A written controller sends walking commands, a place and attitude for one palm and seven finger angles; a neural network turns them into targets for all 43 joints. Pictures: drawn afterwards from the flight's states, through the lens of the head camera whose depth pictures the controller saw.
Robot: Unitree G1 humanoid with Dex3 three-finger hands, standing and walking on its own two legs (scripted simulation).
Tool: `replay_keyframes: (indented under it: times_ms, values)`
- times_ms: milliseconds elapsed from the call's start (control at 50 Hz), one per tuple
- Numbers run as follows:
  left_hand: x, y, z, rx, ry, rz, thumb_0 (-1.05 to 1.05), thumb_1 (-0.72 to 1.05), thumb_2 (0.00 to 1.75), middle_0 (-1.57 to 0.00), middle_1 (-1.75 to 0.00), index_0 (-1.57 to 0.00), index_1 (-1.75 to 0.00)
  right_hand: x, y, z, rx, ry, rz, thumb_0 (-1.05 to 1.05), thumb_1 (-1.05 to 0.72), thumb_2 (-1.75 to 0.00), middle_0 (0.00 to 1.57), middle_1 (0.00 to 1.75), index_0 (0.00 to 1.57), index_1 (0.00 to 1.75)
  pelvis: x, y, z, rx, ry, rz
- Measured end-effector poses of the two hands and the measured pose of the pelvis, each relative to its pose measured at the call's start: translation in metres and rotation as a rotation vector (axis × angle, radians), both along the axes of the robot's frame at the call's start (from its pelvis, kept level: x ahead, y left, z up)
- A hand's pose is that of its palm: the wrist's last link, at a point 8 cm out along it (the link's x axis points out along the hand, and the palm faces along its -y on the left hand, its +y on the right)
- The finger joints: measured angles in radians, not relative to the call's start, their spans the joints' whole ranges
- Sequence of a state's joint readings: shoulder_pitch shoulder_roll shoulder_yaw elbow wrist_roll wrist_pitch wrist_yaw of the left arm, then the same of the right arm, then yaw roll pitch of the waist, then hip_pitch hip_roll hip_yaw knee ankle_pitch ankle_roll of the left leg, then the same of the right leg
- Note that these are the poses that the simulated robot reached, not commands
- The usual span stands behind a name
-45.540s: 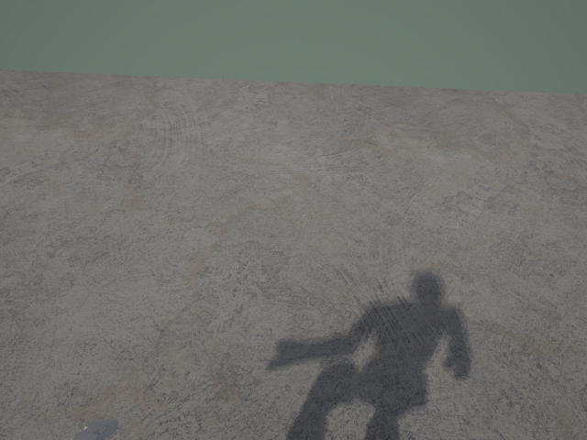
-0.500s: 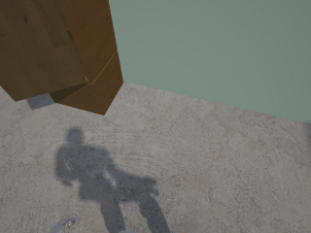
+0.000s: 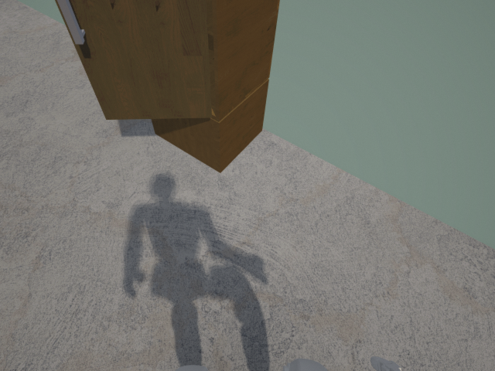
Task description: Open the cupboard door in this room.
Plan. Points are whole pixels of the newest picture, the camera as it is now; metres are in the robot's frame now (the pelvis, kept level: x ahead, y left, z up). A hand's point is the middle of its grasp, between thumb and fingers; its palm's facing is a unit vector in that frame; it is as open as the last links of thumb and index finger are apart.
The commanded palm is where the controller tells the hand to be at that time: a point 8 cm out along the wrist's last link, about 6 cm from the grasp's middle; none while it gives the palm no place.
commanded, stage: turn to face it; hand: left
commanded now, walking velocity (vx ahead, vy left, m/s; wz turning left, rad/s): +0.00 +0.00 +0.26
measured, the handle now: (70, 11) +0.95 +0.57 +0.04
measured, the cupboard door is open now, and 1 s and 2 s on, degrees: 40 40 40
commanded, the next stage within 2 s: take the last steps up to it in 0.10 s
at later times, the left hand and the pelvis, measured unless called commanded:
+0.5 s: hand out of the picture +0.00 +0.16 -0.15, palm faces +0.24 -0.95 -0.21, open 7.4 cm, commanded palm none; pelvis +0.03 -0.02 +0.02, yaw +10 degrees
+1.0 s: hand (84, 321) +0.20 +0.31 -0.15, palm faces +0.23 -0.95 -0.21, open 7.4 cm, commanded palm none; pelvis +0.15 +0.11 +0.01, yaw +12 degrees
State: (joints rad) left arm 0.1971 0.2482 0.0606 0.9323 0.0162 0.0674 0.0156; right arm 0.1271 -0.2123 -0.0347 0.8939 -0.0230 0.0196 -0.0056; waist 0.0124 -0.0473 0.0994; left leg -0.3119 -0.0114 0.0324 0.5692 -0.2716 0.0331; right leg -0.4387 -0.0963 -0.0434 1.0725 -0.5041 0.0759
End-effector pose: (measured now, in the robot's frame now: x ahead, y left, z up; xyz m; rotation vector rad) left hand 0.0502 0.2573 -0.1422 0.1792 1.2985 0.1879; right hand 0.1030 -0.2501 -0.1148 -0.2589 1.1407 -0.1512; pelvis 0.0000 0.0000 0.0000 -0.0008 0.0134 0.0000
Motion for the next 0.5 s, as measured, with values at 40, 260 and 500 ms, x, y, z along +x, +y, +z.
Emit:
replay_keyframes:
  times_ms: [40,260,500]
  values:
    - [0.003,0.000,0.007,0.007,-0.021,0.008,0.01,0.91,0.90,-0.20,-0.30,-0.20,-0.30,-0.002,0.002,-0.001,0.012,0.014,0.008,0.00,-0.91,-0.90,0.20,0.30,0.21,0.30,0.001,-0.002,0.003,-0.004,0.000,0.009]
    - [0.002,-0.034,0.024,0.059,-0.089,0.031,0.01,0.91,0.90,-0.20,-0.30,-0.20,-0.30,-0.018,-0.018,-0.031,0.105,0.103,0.000,0.00,-0.91,-0.90,0.21,0.30,0.21,0.30,0.006,-0.034,-0.001,0.022,-0.011,0.068]
    - [-0.067,-0.054,0.025,-0.036,0.031,0.214,0.01,0.90,0.90,-0.20,-0.30,-0.21,-0.30,0.029,-0.009,-0.006,0.068,0.154,0.119,0.00,-0.91,-0.90,0.20,0.30,0.20,0.30,0.031,-0.019,0.018,0.040,-0.001,0.173]
